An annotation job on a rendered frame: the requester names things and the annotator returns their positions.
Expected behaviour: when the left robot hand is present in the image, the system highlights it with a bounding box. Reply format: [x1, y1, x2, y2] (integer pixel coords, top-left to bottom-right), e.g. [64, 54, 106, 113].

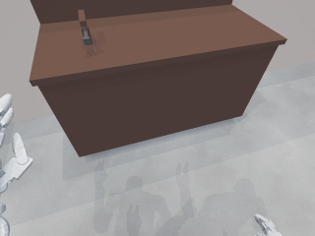
[0, 93, 32, 198]

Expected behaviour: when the counter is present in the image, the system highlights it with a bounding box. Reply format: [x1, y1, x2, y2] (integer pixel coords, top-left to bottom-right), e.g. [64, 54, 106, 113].
[29, 0, 287, 157]

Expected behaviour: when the robot left forearm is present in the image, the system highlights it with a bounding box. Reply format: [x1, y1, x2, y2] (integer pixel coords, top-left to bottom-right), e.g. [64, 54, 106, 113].
[0, 203, 10, 236]

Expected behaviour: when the right robot hand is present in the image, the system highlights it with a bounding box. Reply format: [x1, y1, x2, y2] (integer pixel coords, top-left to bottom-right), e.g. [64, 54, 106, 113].
[254, 213, 283, 236]

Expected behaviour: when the tap lever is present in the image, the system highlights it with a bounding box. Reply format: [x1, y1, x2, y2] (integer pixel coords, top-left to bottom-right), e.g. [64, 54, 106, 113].
[83, 29, 92, 45]

